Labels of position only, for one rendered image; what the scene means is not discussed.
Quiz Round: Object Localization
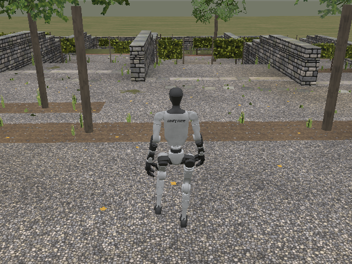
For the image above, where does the robot left forearm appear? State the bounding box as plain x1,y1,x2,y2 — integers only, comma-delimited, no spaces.
146,135,157,163

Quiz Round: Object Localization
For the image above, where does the right robot thigh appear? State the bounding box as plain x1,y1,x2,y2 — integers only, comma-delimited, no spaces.
181,153,195,194

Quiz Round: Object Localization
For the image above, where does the robot right hand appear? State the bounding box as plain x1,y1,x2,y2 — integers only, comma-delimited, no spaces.
194,153,205,166

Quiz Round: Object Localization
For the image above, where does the left robot upper arm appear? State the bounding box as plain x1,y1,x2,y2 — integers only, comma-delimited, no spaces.
152,111,165,143

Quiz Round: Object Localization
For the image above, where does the robot right forearm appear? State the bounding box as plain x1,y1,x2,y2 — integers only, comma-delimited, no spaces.
195,133,205,156

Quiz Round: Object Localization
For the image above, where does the right robot upper arm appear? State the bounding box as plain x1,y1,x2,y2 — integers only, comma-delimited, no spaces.
188,111,201,141

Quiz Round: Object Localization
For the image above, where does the robot left hand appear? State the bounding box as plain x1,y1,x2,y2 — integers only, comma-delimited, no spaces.
145,161,158,177

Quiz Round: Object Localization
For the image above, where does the left robot thigh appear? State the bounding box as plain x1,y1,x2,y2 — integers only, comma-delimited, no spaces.
157,152,169,180

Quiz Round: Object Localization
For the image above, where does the robot thigh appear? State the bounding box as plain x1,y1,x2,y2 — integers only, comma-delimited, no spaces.
181,153,195,194
157,152,169,180

